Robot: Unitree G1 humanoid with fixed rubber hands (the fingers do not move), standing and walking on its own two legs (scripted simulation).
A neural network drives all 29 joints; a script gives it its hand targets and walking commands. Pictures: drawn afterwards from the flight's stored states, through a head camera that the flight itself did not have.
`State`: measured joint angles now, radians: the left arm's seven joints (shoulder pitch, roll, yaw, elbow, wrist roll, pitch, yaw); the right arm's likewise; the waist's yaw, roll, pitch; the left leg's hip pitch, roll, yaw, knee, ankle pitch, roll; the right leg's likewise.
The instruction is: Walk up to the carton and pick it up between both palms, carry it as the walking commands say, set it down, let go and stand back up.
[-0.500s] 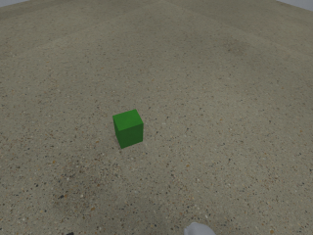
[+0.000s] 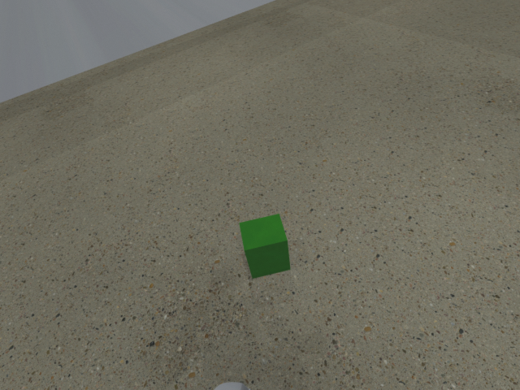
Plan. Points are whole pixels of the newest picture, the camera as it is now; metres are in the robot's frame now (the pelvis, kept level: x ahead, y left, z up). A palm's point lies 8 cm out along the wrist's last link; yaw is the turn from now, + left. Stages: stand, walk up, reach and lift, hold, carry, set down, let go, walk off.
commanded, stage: walk up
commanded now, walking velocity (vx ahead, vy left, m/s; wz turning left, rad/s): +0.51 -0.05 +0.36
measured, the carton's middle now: (265, 246) +0.80 +0.11 -0.67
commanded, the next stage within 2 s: none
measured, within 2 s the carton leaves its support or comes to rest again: neither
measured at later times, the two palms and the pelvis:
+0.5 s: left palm (151, 366) +0.21 +0.26 -0.15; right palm (404, 296) +0.32 -0.22 -0.13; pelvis +0.23 +0.02 -0.01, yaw +6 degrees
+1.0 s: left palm (164, 291) +0.33 +0.25 -0.10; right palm (408, 237) +0.47 -0.28 -0.15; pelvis +0.34 -0.02 +0.00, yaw +9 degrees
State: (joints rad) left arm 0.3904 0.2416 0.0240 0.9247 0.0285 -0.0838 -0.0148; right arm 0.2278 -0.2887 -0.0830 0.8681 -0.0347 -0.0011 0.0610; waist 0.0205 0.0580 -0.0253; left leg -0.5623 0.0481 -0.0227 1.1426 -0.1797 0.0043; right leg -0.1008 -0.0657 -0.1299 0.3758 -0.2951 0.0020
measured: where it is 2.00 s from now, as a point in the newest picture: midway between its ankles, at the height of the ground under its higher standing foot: outside the picture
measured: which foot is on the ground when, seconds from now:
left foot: up 0.00-0.28, down 0.30-0.74, up 0.76-1.00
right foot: down 0.00-0.32, up 0.34-0.72, down 0.74-1.00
